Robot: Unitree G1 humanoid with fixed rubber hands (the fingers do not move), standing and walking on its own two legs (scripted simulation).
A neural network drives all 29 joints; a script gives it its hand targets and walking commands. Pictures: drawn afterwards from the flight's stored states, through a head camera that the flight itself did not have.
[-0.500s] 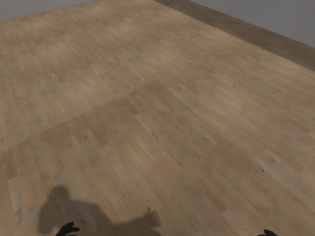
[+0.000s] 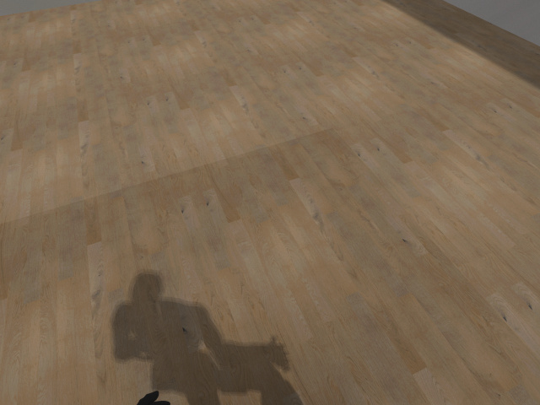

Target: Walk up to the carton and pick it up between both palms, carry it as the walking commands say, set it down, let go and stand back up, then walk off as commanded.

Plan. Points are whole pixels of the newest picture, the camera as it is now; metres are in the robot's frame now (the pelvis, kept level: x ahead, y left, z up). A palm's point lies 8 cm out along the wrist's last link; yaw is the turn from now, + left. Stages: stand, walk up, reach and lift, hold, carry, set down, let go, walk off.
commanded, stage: walk up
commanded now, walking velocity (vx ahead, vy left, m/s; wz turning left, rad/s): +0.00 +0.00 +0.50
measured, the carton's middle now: out of the picture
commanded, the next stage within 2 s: none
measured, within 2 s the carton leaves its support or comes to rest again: neither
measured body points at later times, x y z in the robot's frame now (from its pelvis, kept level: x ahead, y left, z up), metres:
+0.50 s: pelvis -0.01 +0.01 +0.01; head +0.03 +0.05 +0.46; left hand +0.06 +0.29 -0.12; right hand +0.14 -0.22 -0.10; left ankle +0.00 +0.11 -0.73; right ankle +0.03 -0.11 -0.67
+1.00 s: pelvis +0.02 -0.08 +0.02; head +0.07 -0.11 +0.46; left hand +0.00 +0.17 -0.10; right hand +0.18 -0.28 -0.15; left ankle -0.10 +0.08 -0.62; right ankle +0.07 -0.11 -0.73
